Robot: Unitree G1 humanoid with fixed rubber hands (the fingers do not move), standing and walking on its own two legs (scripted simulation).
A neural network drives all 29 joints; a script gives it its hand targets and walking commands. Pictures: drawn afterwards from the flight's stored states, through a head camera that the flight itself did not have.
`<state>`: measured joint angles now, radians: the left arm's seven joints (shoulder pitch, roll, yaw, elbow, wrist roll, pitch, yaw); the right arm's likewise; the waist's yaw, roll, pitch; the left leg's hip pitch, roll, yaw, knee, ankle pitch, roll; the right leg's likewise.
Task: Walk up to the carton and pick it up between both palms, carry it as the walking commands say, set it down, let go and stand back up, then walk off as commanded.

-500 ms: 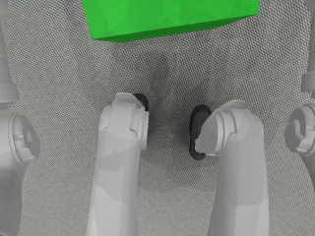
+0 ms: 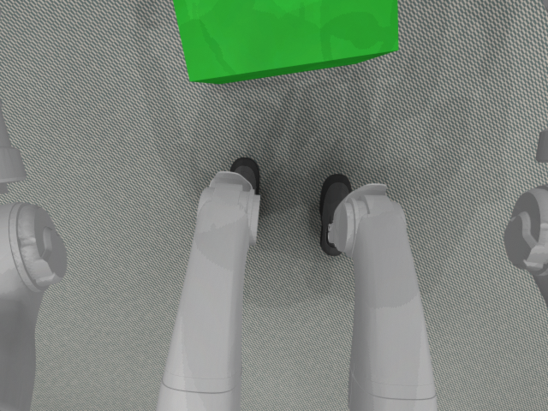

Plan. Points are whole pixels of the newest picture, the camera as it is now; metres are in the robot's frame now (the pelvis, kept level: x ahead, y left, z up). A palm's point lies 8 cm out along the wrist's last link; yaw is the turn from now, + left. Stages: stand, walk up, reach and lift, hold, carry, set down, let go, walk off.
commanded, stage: set down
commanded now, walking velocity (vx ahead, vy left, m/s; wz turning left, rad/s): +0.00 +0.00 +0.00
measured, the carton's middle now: (282, 15) +0.54 +0.05 -0.45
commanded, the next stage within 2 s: let go in 0.26 s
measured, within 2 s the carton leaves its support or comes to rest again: neither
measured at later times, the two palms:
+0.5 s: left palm out of the picture +0.50 +0.29 -0.05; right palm out of the picture +0.53 -0.19 -0.05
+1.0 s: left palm out of the picture +0.32 +0.26 +0.09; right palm out of the picture +0.36 -0.20 +0.09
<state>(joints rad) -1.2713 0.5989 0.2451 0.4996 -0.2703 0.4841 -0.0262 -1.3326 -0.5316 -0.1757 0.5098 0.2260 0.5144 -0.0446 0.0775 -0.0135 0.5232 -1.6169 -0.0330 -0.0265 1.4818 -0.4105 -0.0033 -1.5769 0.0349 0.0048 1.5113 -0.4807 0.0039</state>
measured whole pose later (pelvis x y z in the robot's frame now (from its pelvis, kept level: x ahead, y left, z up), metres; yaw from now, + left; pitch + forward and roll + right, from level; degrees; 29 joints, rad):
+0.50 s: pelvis +0.02 +0.01 +0.09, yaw -1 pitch +27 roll -2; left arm -1.07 0.50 0.20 0.52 -0.14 0.35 -0.06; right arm -1.11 -0.46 -0.21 0.54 0.10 0.38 0.01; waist 0.07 0.01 0.52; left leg -1.26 -0.02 -0.03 1.10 -0.30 0.02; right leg -1.21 0.05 0.03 1.10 -0.35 0.02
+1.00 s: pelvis +0.07 +0.01 +0.16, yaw +0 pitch +13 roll -1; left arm -0.10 0.25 0.08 0.46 -0.02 0.16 -0.09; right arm -0.18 -0.19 -0.14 0.49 0.00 0.18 0.03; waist 0.05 0.00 0.06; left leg -0.72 -0.03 -0.03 0.79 -0.29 0.01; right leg -0.67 0.03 0.04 0.79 -0.34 0.01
